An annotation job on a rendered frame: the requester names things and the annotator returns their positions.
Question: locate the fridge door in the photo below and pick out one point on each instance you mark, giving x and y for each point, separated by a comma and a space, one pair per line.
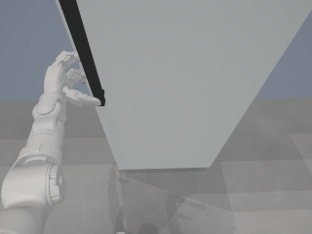
179, 75

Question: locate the handle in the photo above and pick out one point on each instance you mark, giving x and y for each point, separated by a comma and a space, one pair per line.
77, 30

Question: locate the robot left hand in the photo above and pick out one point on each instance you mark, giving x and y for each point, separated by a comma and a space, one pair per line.
56, 79

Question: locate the left robot forearm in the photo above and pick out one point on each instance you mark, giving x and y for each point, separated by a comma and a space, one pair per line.
46, 138

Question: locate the robot left upper arm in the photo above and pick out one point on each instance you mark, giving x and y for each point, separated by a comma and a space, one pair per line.
30, 194

